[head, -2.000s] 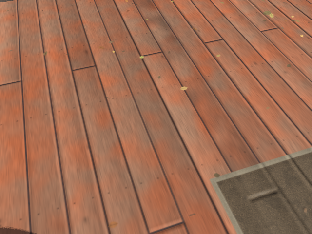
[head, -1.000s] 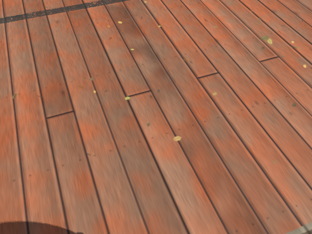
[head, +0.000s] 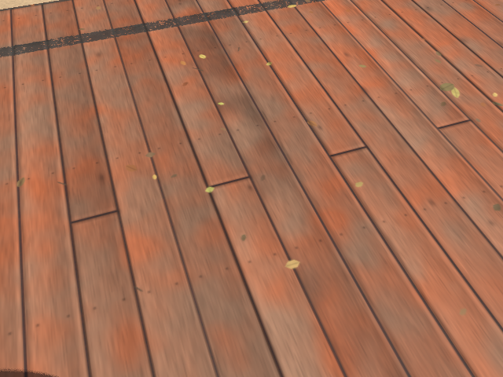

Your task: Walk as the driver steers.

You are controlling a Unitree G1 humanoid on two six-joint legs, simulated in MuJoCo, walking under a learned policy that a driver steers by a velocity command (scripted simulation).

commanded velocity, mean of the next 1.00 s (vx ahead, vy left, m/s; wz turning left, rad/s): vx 0.26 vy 0.00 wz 0.00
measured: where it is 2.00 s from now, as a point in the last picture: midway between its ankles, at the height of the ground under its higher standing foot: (267, 344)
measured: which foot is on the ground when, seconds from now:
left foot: down 0.00-0.48, up 0.50-0.94, down 0.96-1.00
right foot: down 0.00-0.96, up 0.98-1.00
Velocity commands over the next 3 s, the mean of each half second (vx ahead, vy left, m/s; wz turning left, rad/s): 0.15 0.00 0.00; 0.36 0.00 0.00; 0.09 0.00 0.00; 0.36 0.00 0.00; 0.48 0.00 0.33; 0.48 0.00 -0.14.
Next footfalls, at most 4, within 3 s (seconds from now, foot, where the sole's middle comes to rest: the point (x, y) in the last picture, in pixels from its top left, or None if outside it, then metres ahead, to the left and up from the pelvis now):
0.96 left None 0.47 0.10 -0.77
1.32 right None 0.43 -0.13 -0.77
2.16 right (298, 261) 0.86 -0.12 -0.77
2.70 left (197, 204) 1.08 0.21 -0.77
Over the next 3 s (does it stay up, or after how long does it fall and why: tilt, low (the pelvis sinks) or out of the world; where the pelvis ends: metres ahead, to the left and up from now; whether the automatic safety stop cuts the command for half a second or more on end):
stays up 1.09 0.11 0.01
